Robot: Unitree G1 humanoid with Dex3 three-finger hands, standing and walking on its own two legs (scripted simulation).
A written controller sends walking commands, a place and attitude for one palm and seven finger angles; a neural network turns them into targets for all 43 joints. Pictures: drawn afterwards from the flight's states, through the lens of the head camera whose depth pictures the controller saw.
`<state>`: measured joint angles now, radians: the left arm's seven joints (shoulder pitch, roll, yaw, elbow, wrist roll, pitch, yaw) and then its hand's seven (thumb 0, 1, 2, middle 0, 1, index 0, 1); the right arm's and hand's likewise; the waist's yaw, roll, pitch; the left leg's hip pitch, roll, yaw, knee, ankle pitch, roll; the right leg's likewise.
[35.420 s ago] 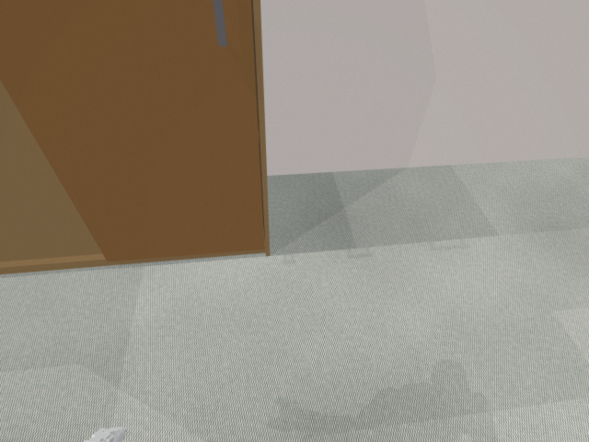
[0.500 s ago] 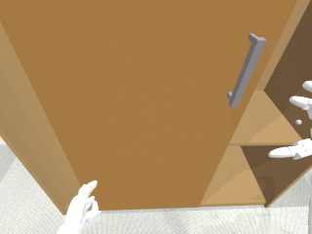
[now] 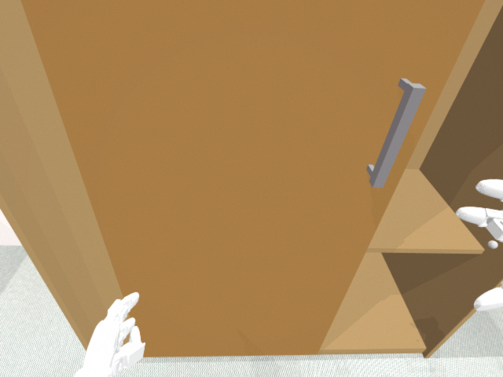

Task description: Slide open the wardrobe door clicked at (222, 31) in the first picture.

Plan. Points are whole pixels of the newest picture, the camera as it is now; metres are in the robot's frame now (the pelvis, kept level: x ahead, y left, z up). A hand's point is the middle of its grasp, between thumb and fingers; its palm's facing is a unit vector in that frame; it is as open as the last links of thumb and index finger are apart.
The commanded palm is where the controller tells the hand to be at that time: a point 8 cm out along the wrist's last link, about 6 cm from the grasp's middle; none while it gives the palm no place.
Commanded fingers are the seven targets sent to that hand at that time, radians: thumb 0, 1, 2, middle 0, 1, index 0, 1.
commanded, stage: draw the hand back to the body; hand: right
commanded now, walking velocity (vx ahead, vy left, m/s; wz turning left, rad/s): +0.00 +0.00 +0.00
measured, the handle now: (389, 135) +0.45 -0.23 +0.23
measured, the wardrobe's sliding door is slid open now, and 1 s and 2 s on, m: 0.45 0.45 0.45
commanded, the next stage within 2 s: step back with the hand held close in 1.18 s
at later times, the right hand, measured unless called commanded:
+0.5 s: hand (484, 262) +0.22 -0.29 +0.18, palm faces +0.48 +0.82 -0.30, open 11.8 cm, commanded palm +0.17 -0.33 +0.19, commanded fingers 0.00 -0.39 -0.65 0.22 0.60 0.22 0.60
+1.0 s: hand (471, 273) +0.21 -0.28 +0.16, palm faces +0.45 +0.82 -0.35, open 7.6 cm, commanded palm +0.17 -0.31 +0.18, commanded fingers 0.00 -0.90 -0.90 0.20 0.30 0.20 0.30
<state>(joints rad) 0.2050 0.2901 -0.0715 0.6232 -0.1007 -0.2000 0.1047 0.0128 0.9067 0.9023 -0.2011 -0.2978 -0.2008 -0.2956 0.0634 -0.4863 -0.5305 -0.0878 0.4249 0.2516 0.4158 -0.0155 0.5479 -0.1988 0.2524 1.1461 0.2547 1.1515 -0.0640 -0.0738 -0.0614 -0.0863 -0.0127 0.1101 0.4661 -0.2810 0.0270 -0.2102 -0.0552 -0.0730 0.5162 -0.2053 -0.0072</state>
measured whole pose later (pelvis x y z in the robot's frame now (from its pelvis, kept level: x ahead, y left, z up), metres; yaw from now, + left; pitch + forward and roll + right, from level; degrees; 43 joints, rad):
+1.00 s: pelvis +0.03 -0.02 +0.01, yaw +1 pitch -5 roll +1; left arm 0.19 0.23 -0.03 0.64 0.01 -0.11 0.07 0.01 0.91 0.90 -0.20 -0.30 -0.20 -0.30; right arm 0.45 -0.34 -0.33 -0.40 0.08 -0.06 -0.10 0.01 -0.84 -0.87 0.21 0.33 0.21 0.34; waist -0.09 -0.05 0.01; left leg -0.01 0.01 0.08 0.36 -0.26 0.00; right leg -0.13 -0.02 -0.09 0.42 -0.20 -0.03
